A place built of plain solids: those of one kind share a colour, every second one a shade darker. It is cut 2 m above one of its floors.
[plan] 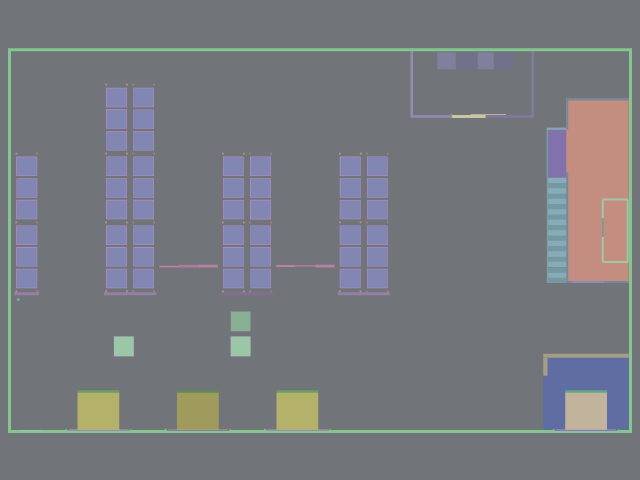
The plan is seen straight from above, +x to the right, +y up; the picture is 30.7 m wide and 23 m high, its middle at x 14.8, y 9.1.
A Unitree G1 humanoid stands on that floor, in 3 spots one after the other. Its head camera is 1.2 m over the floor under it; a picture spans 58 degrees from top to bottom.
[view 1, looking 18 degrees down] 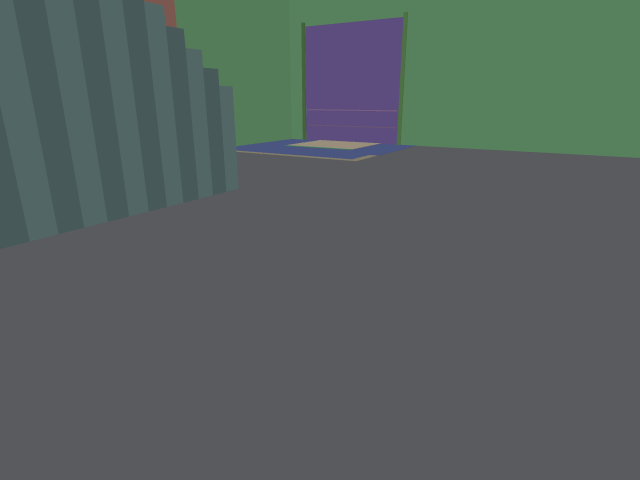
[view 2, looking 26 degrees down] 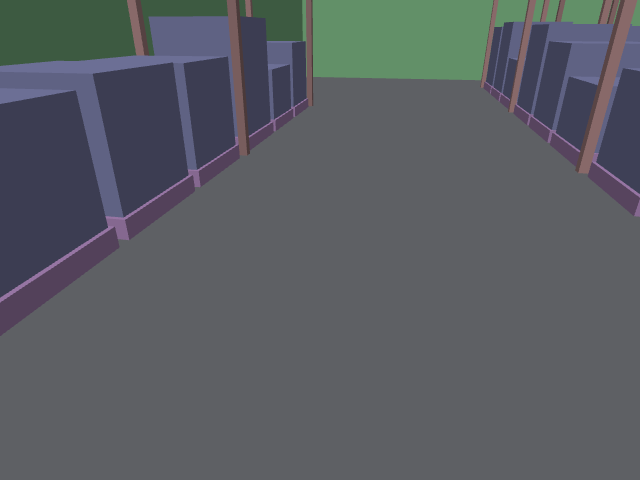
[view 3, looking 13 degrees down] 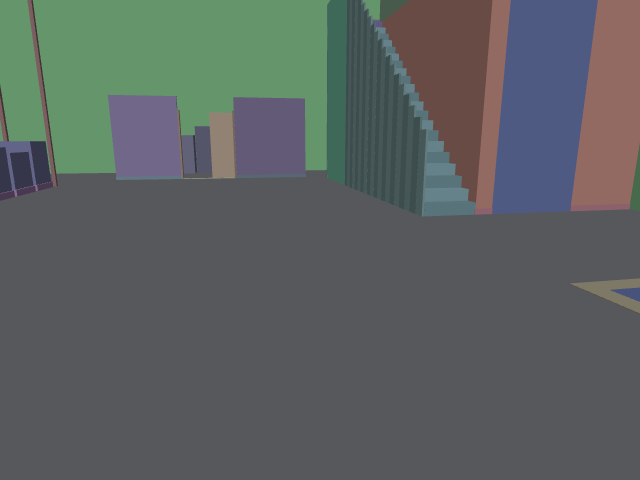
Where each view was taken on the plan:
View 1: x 21.58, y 11.62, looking -59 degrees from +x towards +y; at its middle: ground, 3.88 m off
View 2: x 2.90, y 5.64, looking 101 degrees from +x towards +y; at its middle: ground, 2.74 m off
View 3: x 22.74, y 0.60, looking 79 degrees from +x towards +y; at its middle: ground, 5.33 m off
